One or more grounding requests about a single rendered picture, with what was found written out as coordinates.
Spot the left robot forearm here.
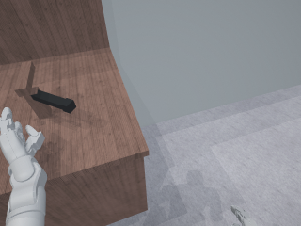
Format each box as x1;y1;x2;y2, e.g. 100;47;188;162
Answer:
5;155;47;226

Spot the counter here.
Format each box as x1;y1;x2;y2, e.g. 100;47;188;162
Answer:
0;0;150;226

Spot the robot right hand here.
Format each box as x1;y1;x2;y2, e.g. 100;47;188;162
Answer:
230;205;258;226

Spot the tap lever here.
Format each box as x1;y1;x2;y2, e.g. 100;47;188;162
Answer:
31;90;76;114

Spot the robot left hand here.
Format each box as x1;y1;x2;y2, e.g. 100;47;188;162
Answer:
0;107;45;164

